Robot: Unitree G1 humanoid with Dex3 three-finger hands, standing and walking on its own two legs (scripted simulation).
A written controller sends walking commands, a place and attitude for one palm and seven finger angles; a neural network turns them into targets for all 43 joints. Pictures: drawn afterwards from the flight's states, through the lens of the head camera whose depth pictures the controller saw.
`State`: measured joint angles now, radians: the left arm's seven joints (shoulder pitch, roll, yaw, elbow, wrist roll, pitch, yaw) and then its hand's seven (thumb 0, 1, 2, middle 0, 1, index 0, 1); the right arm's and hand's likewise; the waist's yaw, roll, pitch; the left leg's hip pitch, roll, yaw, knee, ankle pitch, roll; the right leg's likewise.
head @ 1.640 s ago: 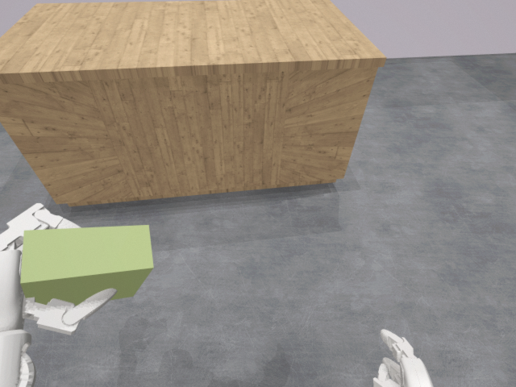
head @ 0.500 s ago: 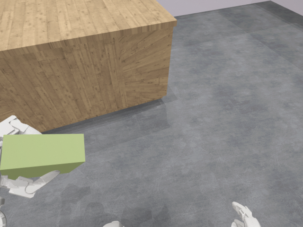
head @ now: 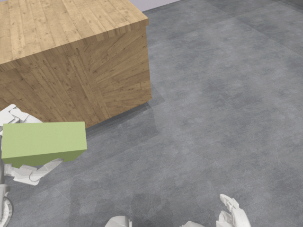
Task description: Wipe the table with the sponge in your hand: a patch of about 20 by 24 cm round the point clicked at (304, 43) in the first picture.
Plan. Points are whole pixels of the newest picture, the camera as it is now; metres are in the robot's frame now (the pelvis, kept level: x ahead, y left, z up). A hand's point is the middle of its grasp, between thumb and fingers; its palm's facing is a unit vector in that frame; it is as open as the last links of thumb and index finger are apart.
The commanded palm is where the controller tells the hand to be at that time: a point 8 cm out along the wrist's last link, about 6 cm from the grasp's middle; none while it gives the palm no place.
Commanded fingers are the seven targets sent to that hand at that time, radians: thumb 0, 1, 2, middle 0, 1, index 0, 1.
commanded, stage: walk to a spot facing it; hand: left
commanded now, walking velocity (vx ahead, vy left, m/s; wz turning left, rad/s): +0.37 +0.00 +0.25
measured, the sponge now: (57, 145) +0.25 +0.20 +0.16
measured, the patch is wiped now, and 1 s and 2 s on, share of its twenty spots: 0.00 0.00 0.00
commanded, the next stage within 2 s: turn to face it in 0.94 s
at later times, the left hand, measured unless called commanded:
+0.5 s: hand (55, 78) +0.38 +0.23 +0.20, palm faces +0.45 -0.79 -0.41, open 9.6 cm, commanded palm +0.31 +0.28 +0.20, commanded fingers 0.00 0.10 1.30 -1.20 -1.60 -1.20 -1.60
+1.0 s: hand (69, 69) +0.42 +0.21 +0.20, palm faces +0.59 -0.64 -0.49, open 9.6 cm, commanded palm +0.34 +0.25 +0.20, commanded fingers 0.00 0.10 1.30 -1.20 -1.60 -1.20 -1.60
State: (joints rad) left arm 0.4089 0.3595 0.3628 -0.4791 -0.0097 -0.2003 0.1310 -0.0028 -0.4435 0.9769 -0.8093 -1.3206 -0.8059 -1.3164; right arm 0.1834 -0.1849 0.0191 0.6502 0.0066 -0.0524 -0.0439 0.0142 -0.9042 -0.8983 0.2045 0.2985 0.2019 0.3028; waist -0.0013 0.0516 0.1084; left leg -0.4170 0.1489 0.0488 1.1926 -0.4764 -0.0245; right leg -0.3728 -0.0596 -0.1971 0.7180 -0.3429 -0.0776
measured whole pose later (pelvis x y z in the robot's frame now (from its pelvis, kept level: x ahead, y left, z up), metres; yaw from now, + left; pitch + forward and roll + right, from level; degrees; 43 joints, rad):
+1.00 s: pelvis +0.28 -0.07 +0.01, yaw +19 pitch +1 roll +2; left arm 0.55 0.42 0.41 -0.68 -0.03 -0.20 0.18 0.00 -0.44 0.98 -0.81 -1.32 -0.81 -1.32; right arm 0.17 -0.27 -0.05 0.51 0.00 -0.04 -0.07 0.02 -0.91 -0.90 0.20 0.30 0.20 0.30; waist -0.03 -0.05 0.11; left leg -0.34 0.03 0.20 0.58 -0.26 -0.03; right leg -0.28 -0.18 -0.28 0.70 -0.39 0.00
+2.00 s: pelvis +0.25 -0.22 +0.01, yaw +9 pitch -1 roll +1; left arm 0.41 0.35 0.33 -0.43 0.00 -0.20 0.13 0.00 -0.45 0.99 -0.81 -1.33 -0.80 -1.32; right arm 0.22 -0.18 0.02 0.62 0.01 -0.08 -0.03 0.02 -0.91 -0.90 0.20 0.30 0.20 0.30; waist 0.00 0.04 0.06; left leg -0.33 0.09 0.03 0.87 -0.47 -0.05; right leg -0.35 0.05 -0.09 0.60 -0.24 -0.10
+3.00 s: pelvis +0.29 -0.19 +0.03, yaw +11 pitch +1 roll +3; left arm 0.53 0.39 0.37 -0.52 -0.01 -0.27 0.14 0.00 -0.45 0.99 -0.81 -1.33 -0.80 -1.33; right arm 0.22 -0.25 -0.04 0.61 0.00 -0.10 -0.04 0.02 -0.91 -0.90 0.20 0.30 0.20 0.30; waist 0.00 -0.03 0.08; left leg -0.41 0.07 0.13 0.65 -0.26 -0.01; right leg -0.21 -0.09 -0.10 0.50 -0.30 -0.02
